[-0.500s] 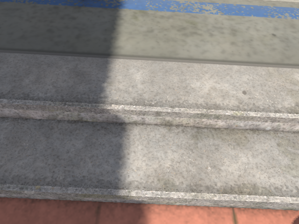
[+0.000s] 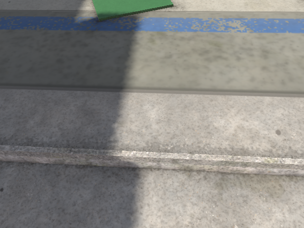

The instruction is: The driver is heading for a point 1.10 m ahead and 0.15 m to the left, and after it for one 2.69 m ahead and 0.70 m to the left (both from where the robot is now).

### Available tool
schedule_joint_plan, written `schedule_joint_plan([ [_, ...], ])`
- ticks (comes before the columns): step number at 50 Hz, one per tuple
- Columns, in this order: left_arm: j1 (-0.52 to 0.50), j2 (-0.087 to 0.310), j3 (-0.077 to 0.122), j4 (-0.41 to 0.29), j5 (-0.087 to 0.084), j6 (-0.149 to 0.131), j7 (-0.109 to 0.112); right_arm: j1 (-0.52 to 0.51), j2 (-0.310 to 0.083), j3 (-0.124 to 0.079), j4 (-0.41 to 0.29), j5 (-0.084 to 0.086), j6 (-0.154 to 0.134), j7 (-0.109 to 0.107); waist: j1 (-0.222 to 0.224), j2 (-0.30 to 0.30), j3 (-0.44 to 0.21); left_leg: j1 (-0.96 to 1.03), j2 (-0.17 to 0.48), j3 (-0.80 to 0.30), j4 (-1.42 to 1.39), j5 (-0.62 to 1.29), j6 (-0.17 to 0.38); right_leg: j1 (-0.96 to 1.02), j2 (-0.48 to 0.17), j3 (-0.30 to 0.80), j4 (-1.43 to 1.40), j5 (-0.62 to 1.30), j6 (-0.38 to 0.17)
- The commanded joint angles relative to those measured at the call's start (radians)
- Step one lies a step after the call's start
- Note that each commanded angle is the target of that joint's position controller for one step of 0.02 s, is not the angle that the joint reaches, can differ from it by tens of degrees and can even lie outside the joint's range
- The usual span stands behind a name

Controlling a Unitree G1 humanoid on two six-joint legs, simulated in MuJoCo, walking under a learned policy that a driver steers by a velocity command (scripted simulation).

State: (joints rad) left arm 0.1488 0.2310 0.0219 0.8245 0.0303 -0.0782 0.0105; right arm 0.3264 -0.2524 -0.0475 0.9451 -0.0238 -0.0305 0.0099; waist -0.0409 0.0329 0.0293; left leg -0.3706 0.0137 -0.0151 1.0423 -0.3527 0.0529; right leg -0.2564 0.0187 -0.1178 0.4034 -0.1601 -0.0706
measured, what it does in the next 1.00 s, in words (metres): climbs: left foot 0.14 m higher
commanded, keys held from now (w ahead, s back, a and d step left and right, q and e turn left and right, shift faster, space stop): w+q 0.52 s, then w+e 0.48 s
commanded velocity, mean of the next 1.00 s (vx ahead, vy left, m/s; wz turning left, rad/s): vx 0.50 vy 0.00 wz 0.23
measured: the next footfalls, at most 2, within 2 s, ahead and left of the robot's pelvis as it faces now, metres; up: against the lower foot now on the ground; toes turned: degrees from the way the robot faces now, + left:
left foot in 0.54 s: +0.47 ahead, +0.26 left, +0.14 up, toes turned +23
right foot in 1.16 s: +0.79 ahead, +0.23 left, +0.27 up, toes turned +10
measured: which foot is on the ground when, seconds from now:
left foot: up 0.00-0.52, down 0.54-1.00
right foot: down 0.00-0.56, up 0.58-1.00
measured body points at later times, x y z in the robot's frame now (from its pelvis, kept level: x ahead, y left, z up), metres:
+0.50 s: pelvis +0.23 +0.09 -0.02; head +0.29 +0.11 +0.42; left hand +0.05 +0.27 -0.15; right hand +0.57 +0.01 -0.07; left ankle +0.39 +0.24 -0.57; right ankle +0.04 -0.08 -0.74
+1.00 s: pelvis +0.53 +0.26 +0.11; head +0.53 +0.28 +0.56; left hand +0.61 +0.50 -0.01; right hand +0.52 +0.03 -0.02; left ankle +0.43 +0.25 -0.61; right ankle +0.67 +0.11 -0.31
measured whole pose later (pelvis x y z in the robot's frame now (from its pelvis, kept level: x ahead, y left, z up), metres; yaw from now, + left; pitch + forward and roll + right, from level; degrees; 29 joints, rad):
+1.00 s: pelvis +0.53 +0.26 +0.11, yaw +12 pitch +3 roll -2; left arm 0.17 0.20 0.01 0.84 -0.01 -0.10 -0.08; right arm 0.49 -0.17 0.03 1.07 -0.14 -0.09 0.08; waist 0.03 -0.03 -0.07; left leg -0.16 -0.05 0.21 0.54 -0.46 0.12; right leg -1.34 0.05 0.14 2.02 0.06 -0.20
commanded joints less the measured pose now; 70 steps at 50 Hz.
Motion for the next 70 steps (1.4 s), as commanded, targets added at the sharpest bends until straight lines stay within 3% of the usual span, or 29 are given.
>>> schedule_joint_plan([
  [1,0.087,0.102,0.028,-0.009,-0.008,-0.031,0.006,0.031,-0.044,-0.014,-0.047,-0.011,0.013,0.017,0.016,-0.111,-0.023,-0.155,0.063,-0.021,0.066,0.076,-0.015,0.109,-0.279,0.208,-0.251,0.134,-0.079],
  [8,0.203,0.121,0.043,0.032,0.002,-0.030,0.007,-0.184,-0.023,-0.009,-0.134,-0.018,0.043,0.038,0.048,-0.121,-0.016,-0.370,0.084,0.027,0.102,0.176,-0.050,0.212,-0.312,0.079,-0.226,0.212,-0.105],
  [16,0.428,0.115,0.050,0.132,0.039,-0.027,0.015,-0.449,0.004,-0.015,-0.289,-0.016,0.058,-0.021,0.117,-0.088,0.105,-1.075,0.078,-0.044,0.841,-0.226,0.013,0.583,-0.464,0.129,-0.236,0.065,-0.145],
  [22,0.421,0.082,0.021,0.203,0.037,-0.033,0.016,-0.700,0.115,0.057,-0.494,-0.001,0.032,-0.027,0.090,-0.054,0.198,-1.122,0.088,0.129,0.623,-0.350,0.076,0.461,-0.346,-0.106,-0.353,0.113,-0.035],
  [24,0.301,0.087,0.008,0.175,-0.016,-0.020,0.027,-0.550,0.143,0.091,-0.499,0.019,0.034,0.015,-0.016,-0.039,0.079,-0.491,0.068,0.220,0.197,-0.049,0.117,0.147,-0.263,-0.247,-0.383,0.618,-0.052],
  [25,0.309,0.140,0.018,0.128,-0.037,-0.023,0.021,-0.419,0.081,0.063,-0.441,0.015,0.044,0.028,-0.022,-0.065,-0.073,-0.127,-0.048,0.299,0.182,0.062,0.109,0.065,-0.276,-0.215,-0.257,1.100,-0.095],
  [27,0.240,0.355,0.081,0.084,-0.087,-0.033,-0.025,0.052,-0.047,-0.007,-0.331,0.015,0.054,0.020,-0.239,-0.257,-0.389,0.278,-0.143,0.177,0.031,0.074,0.163,0.169,-0.313,-0.161,0.311,1.595,-0.054],
  [28,0.242,0.274,0.075,0.047,-0.095,-0.051,-0.042,0.032,-0.136,-0.043,-0.298,0.024,0.046,0.015,-0.197,-0.172,-0.412,0.479,-0.053,-0.191,-0.243,0.063,0.182,-0.100,-0.200,-0.084,0.673,0.779,0.035],
  [29,0.328,0.156,0.052,0.001,-0.088,-0.044,-0.066,0.017,-0.280,-0.086,-0.272,0.024,0.044,0.005,-0.103,0.175,-0.564,0.562,0.299,-0.778,-0.542,0.304,0.215,-0.275,0.030,0.038,1.206,-0.168,0.083],
  [30,0.337,0.087,0.050,0.001,-0.066,-0.040,-0.056,-0.025,-0.263,-0.091,-0.281,-0.011,0.042,0.008,-0.055,0.030,-0.610,0.475,0.301,-0.802,-0.604,0.264,0.143,-0.243,0.016,0.280,1.347,-0.070,0.054],
  [32,0.321,0.007,0.037,-0.011,-0.040,-0.006,-0.018,-0.129,-0.116,-0.050,-0.205,-0.010,0.009,0.009,0.058,-0.110,-0.265,0.135,0.278,-0.611,-0.619,-0.025,0.088,-0.312,-0.073,0.210,1.325,0.016,0.050],
  [34,0.265,-0.032,0.024,-0.028,-0.005,0.024,0.007,-0.191,0.008,-0.010,-0.156,-0.021,-0.018,0.006,0.101,-0.021,-0.073,-0.104,0.190,-0.405,-0.601,-0.099,0.073,-0.358,-0.103,0.237,1.325,0.012,0.013],
  [35,0.254,-0.033,0.024,-0.058,0.002,0.034,0.011,-0.186,0.024,-0.004,-0.143,-0.025,-0.036,0.009,0.118,-0.002,-0.063,-0.160,0.214,-0.387,-0.634,-0.010,0.073,-0.370,-0.095,0.261,1.355,0.035,-0.001],
  [36,0.224,0.011,0.019,-0.037,-0.003,-0.015,-0.081,-0.063,0.020,0.021,-0.077,-0.067,-0.053,0.047,0.077,0.052,-0.060,-0.145,0.175,-0.350,-0.571,-0.015,-0.003,-0.538,-0.022,0.432,1.446,0.183,-0.063],
  [37,0.202,0.009,0.024,-0.028,-0.017,-0.044,-0.106,0.002,0.001,0.015,-0.021,-0.084,-0.052,0.059,0.078,0.022,-0.040,-0.126,0.187,-0.328,-0.585,0.020,-0.052,-0.644,-0.011,0.465,1.463,0.231,-0.089],
  [40,0.161,0.035,0.024,-0.020,-0.024,-0.073,-0.099,-0.116,-0.016,0.014,-0.045,-0.058,-0.081,0.069,0.151,-0.003,-0.073,-0.089,0.152,-0.102,-0.666,0.113,-0.097,-0.758,-0.001,0.404,1.421,0.291,-0.127],
  [47,-0.049,0.019,-0.009,-0.046,-0.034,-0.052,-0.090,0.186,0.005,0.065,0.095,-0.109,-0.075,0.070,0.078,-0.017,-0.039,0.174,0.134,0.018,-0.665,0.195,-0.115,-1.170,0.034,0.292,1.707,0.251,-0.160],
  [51,-0.262,0.050,-0.002,-0.147,-0.064,-0.024,-0.076,0.380,-0.055,0.082,0.166,-0.137,-0.070,0.060,0.013,0.078,-0.016,0.424,0.222,0.035,-0.718,0.769,-0.122,-1.298,0.032,0.197,1.454,0.173,-0.087],
  [53,-0.262,0.092,0.010,-0.159,-0.045,0.000,-0.066,0.274,-0.108,0.077,0.093,-0.107,-0.073,0.076,0.062,0.088,-0.057,0.359,0.183,0.169,-0.749,1.106,-0.171,-1.078,0.045,0.028,1.240,0.042,-0.095],
  [54,-0.117,0.093,0.020,-0.131,-0.023,0.011,-0.075,0.120,-0.138,0.075,0.016,-0.079,-0.098,0.075,0.166,0.096,-0.057,0.109,0.146,0.274,-0.741,1.432,-0.196,-0.694,0.070,-0.091,1.115,0.000,-0.090],
  [57,0.203,0.167,0.064,-0.048,-0.031,0.026,-0.075,-0.004,-0.368,0.017,-0.035,-0.012,-0.127,0.081,0.297,0.115,0.013,-0.107,0.274,0.228,-0.469,1.901,-0.159,-0.084,0.214,-0.127,0.740,-0.215,0.003],
  [58,0.450,0.225,0.104,0.058,-0.049,0.014,-0.051,-0.057,-0.384,0.001,-0.023,-0.052,-0.122,0.102,0.362,0.014,-0.040,-0.190,0.257,0.200,-0.068,1.685,-0.170,0.152,0.208,0.010,0.509,-0.119,-0.042],
  [59,0.698,0.165,0.079,0.195,-0.007,0.038,-0.038,0.073,-0.183,0.046,0.025,-0.127,-0.107,0.145,0.312,-0.273,-0.341,-0.514,0.054,0.120,0.696,0.175,-0.242,0.560,-0.018,0.520,0.591,0.488,-0.368],
  [60,0.724,0.176,0.067,0.164,0.044,0.026,-0.052,0.037,-0.108,0.051,-0.063,-0.017,-0.104,0.162,0.333,-0.171,-0.433,-0.645,-0.082,-0.207,0.864,0.021,-0.168,0.456,-0.152,0.930,0.317,0.203,-0.421],
  [61,0.601,0.143,0.066,0.167,0.032,-0.001,-0.049,-0.119,-0.118,0.039,-0.100,0.021,-0.116,0.135,0.314,-0.086,-0.097,-0.755,-0.069,-0.217,0.873,0.072,-0.111,0.183,-0.153,0.920,0.215,-0.128,-0.351],
  [62,0.428,0.091,0.036,0.150,0.000,-0.017,-0.059,-0.138,-0.069,0.054,-0.115,-0.026,-0.115,0.096,0.220,-0.049,-0.047,-0.765,-0.051,-0.205,0.856,0.095,-0.053,0.019,-0.131,0.877,0.203,-0.392,-0.333],
  [64,0.122,-0.008,-0.022,0.142,0.010,-0.012,-0.056,-0.130,0.015,0.082,-0.156,-0.104,-0.082,0.051,0.027,0.011,-0.023,-0.647,-0.039,-0.192,0.792,0.021,0.077,-0.345,-0.058,0.737,0.149,-0.470,-0.290],
  [68,-0.106,0.093,-0.010,0.027,0.016,-0.080,-0.039,-0.165,-0.110,0.054,-0.220,-0.030,-0.084,0.008,-0.056,0.072,-0.070,-0.122,0.035,-0.022,0.273,0.028,-0.046,-0.715,0.067,0.391,0.062,-0.314,-0.161],
  [70,-0.033,0.177,0.012,0.038,-0.016,-0.108,-0.029,-0.203,-0.083,0.057,-0.256,-0.007,-0.089,0.011,-0.054,-0.015,-0.035,0.250,0.058,0.038,0.030,0.042,-0.183,-0.861,0.092,0.340,0.042,-0.171,-0.110],
])
Velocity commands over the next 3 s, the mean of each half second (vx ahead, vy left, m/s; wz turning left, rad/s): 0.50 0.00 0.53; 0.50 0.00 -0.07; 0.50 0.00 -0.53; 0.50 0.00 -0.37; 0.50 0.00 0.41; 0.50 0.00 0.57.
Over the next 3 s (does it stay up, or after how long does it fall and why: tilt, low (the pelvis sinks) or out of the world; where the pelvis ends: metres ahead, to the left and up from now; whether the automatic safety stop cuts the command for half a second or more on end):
stays up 1.65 0.31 0.26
